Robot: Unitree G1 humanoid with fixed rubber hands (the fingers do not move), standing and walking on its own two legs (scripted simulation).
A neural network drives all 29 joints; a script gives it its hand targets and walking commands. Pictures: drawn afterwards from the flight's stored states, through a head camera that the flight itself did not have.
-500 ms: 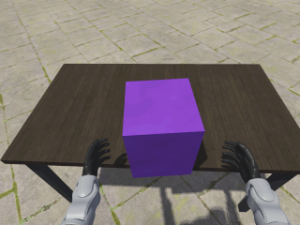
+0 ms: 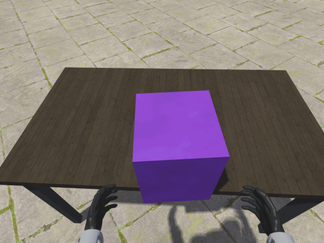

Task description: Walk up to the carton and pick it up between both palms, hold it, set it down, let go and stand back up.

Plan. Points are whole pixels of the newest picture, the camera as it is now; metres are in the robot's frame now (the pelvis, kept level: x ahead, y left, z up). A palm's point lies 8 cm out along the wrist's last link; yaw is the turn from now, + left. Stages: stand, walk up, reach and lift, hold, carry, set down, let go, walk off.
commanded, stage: let go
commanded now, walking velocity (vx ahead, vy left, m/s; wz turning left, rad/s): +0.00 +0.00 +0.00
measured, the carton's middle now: (174, 149) +0.37 -0.02 -0.01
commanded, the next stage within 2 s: stand in 0.74 s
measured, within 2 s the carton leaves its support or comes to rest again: neither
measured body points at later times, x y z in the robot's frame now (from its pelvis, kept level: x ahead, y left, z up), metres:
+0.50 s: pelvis +0.00 +0.02 -0.01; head +0.02 +0.02 +0.44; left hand +0.17 +0.23 -0.10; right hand +0.17 -0.21 -0.09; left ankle -0.04 +0.11 -0.74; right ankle -0.01 -0.10 -0.74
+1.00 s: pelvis -0.04 +0.02 -0.01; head -0.06 +0.02 +0.44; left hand +0.03 +0.27 -0.14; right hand +0.03 -0.24 -0.13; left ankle -0.05 +0.11 -0.74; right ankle -0.01 -0.10 -0.74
